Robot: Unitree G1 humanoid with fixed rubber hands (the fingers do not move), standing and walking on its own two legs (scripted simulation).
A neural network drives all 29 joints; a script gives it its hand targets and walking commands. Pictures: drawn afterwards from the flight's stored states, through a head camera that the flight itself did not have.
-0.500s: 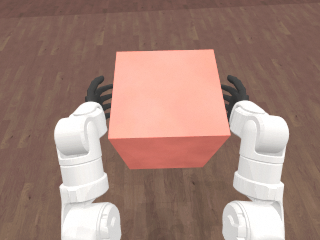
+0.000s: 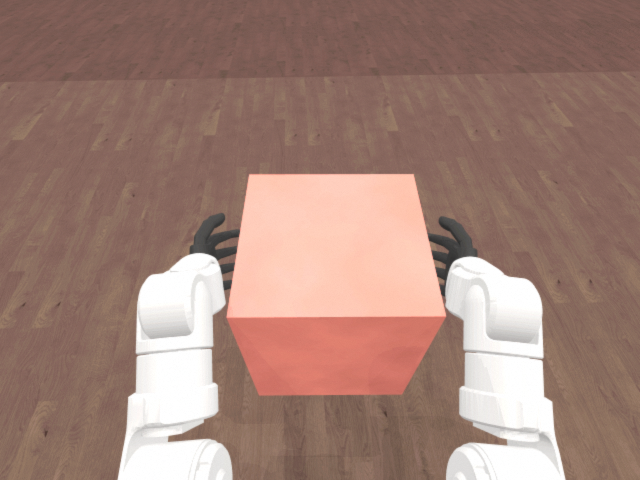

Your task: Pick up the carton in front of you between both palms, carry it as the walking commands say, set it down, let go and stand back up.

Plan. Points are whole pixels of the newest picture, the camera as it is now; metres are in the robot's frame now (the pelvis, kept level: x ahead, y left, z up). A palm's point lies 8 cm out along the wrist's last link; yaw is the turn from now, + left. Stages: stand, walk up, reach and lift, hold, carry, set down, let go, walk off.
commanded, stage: carry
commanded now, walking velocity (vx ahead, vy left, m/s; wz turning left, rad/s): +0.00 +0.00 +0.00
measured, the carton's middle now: (331, 292) +0.36 +0.00 +0.05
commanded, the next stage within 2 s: none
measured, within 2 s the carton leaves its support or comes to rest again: neither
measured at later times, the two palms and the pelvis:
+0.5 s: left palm (195, 289) +0.30 +0.15 +0.13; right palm (465, 291) +0.30 -0.15 +0.13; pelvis -0.03 +0.00 +0.01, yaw +0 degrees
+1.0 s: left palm (189, 305) +0.28 +0.16 +0.13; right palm (470, 308) +0.27 -0.15 +0.13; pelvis -0.05 +0.00 +0.01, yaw +0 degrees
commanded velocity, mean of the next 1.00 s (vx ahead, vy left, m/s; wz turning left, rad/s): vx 0.00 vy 0.00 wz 0.00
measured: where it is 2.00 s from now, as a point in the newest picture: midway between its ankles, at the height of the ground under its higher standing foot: outside the picture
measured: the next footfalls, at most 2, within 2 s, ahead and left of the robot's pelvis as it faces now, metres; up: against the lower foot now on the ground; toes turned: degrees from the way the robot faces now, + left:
none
